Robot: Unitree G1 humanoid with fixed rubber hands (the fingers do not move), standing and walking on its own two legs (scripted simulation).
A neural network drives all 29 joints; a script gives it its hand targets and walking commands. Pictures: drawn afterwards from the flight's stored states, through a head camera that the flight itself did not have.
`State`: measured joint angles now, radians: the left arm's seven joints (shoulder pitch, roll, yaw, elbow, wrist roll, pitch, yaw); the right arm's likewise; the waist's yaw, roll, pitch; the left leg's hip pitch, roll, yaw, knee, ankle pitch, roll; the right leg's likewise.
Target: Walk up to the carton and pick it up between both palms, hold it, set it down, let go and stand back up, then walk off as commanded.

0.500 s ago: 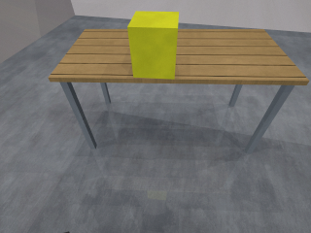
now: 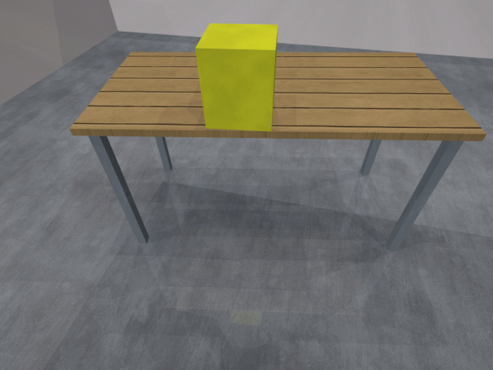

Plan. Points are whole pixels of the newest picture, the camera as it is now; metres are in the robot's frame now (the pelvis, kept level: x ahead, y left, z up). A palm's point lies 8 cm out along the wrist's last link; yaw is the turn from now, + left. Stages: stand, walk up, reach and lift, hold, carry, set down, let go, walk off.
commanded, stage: walk up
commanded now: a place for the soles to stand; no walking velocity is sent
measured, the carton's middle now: (240, 77) +0.93 +0.06 +0.05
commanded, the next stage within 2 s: none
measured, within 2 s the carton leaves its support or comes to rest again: neither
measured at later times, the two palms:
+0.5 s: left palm out of the picture +0.15 +0.36 -0.12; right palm (416, 358) +0.20 -0.26 -0.09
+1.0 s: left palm (74, 310) +0.26 +0.35 -0.08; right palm (387, 310) +0.29 -0.25 -0.13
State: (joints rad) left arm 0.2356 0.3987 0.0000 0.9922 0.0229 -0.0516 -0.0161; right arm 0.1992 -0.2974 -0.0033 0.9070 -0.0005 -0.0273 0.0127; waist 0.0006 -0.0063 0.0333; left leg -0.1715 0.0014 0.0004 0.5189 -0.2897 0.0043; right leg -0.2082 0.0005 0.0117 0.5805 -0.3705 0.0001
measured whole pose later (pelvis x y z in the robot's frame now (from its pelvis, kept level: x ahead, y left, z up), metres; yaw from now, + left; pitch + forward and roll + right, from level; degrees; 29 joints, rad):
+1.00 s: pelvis +0.21 +0.03 +0.00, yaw +2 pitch -3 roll +0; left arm 0.26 0.40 0.00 0.88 0.01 -0.05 -0.02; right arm 0.22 -0.38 -0.01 0.91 0.00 -0.02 0.02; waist 0.01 0.07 0.08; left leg -0.21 -0.03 0.03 0.57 -0.30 0.05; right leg -0.29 0.00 -0.01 0.57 -0.23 -0.02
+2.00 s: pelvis +0.27 +0.01 +0.00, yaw +1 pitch -2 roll +1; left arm 0.20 0.42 0.00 1.00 0.01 -0.05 -0.02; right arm 0.23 -0.38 -0.01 0.91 0.00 -0.04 0.01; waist 0.01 -0.01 0.02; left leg -0.06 -0.04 0.04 0.46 -0.36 0.05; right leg -0.29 0.00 0.01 0.65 -0.41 -0.02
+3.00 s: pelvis +0.48 +0.04 +0.00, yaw +1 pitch -4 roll +1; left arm 0.39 0.45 0.00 0.93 0.02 -0.03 -0.02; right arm 0.22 -0.38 -0.01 0.91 0.00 -0.04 0.03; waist 0.00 -0.05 0.08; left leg -0.19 -0.02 0.07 0.56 -0.30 0.05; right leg -0.27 0.01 0.04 0.52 -0.17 -0.03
